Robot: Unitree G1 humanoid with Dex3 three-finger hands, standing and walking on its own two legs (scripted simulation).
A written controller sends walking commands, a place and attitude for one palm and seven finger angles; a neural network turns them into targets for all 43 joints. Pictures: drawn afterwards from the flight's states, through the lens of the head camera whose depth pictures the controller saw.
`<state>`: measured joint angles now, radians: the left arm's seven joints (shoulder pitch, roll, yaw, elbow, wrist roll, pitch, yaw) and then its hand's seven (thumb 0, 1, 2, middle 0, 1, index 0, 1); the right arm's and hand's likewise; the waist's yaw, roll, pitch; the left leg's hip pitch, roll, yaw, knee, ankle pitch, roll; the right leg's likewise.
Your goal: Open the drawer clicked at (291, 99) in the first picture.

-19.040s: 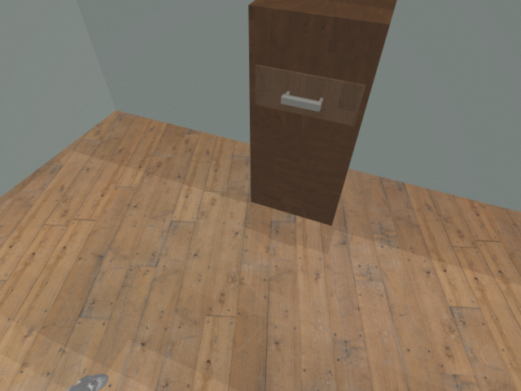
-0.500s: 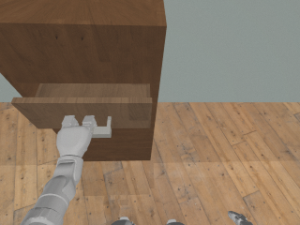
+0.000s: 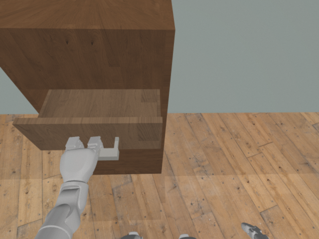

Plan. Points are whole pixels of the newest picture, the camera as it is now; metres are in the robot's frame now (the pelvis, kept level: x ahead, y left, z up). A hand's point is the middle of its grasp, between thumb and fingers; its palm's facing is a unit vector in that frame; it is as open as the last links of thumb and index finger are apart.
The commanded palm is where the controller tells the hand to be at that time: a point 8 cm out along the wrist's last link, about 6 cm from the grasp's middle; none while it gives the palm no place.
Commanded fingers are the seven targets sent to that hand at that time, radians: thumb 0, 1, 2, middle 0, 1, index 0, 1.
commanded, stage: pull the drawer open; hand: left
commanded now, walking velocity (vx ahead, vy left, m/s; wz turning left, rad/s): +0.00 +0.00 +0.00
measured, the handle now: (93, 147) +0.37 +0.20 -0.04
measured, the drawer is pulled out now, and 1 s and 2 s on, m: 0.12 0.24 0.30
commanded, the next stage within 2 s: open the thumb to release the handle in 1.82 s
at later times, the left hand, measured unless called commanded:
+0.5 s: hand (84, 189) +0.26 +0.20 -0.06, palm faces -0.03 -0.08 -1.00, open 5.8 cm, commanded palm +0.21 +0.21 +0.00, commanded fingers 0.00 0.90 0.90 -0.40 -1.35 -0.40 -1.35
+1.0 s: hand (79, 216) +0.19 +0.20 -0.06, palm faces -0.04 -0.10 -0.99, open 6.0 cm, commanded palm +0.15 +0.21 +0.00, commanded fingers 0.00 0.90 0.90 -0.40 -1.35 -0.40 -1.35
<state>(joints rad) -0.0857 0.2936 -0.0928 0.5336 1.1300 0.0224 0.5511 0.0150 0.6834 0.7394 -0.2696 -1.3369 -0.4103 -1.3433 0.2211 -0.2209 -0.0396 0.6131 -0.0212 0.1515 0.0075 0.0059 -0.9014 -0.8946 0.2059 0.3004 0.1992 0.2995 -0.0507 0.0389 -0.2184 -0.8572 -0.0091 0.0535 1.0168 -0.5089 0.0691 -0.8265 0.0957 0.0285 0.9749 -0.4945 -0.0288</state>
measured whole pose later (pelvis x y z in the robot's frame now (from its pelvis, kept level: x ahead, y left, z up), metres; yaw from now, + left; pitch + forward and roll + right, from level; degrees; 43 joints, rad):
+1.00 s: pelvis +0.00 -0.02 -0.01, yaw +1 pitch +19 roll +0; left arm 0.39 0.30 -0.07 0.16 1.13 -0.07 0.59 0.04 0.67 0.72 -0.27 -1.32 -0.41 -1.34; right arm 0.13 -0.22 -0.02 0.55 -0.05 0.11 0.04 0.01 -0.90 -0.89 0.20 0.30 0.20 0.30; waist 0.01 0.03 -0.22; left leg -0.87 -0.01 0.05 1.09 -0.55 0.04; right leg -0.86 0.09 0.02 1.10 -0.55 -0.06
